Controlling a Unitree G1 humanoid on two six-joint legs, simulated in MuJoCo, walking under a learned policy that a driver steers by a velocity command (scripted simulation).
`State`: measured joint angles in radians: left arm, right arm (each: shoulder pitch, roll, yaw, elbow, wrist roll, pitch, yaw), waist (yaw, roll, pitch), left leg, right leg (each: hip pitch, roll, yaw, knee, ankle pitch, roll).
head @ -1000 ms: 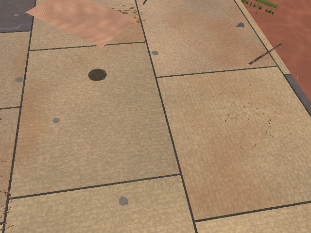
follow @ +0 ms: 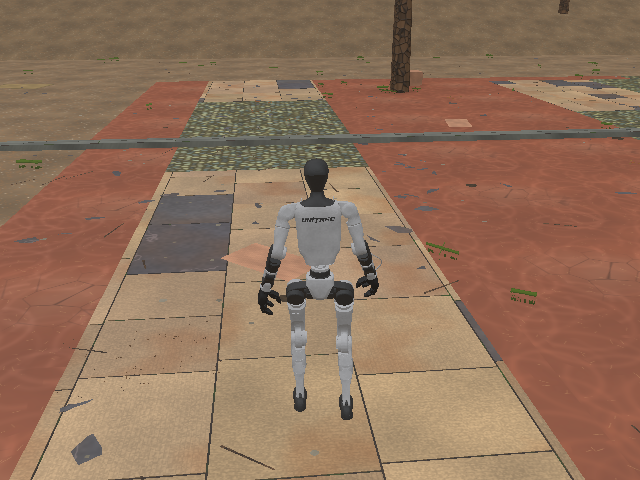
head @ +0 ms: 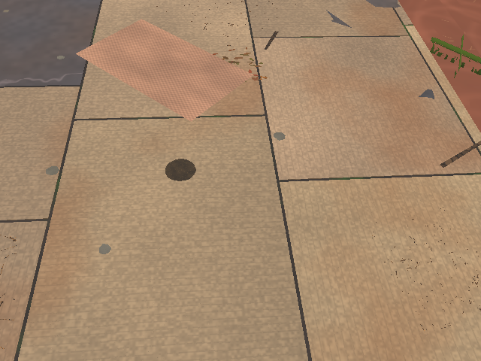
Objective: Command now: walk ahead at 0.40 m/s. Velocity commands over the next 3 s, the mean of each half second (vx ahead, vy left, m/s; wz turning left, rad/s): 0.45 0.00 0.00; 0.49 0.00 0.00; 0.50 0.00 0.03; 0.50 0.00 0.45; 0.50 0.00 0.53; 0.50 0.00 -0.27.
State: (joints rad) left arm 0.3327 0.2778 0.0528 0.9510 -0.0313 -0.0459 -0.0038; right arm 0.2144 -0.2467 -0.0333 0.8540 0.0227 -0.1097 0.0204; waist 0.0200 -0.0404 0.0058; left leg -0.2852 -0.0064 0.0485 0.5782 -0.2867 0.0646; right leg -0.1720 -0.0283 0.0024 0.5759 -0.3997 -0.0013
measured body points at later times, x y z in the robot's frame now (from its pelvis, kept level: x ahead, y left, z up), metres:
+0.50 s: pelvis +0.25 -0.02 -0.01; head +0.29 -0.01 +0.44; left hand +0.48 +0.22 -0.10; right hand +0.21 -0.29 -0.15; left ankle +0.02 +0.11 -0.67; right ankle +0.37 -0.10 -0.73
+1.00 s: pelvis +0.53 +0.04 -0.01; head +0.56 +0.05 +0.44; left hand +0.50 +0.32 -0.15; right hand +0.75 -0.20 -0.09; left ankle +0.65 +0.14 -0.73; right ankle +0.37 -0.10 -0.72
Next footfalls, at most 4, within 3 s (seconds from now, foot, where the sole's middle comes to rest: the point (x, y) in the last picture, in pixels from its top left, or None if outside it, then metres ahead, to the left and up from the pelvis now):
0.44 right None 0.41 -0.10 -0.77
0.98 left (196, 295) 0.69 0.15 -0.77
1.54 right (271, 213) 1.01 -0.08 -0.77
2.06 left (187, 161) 1.23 0.23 -0.77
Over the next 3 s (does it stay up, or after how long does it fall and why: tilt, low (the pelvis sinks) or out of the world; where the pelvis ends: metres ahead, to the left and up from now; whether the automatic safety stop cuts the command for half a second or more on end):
stays up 1.59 0.30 0.01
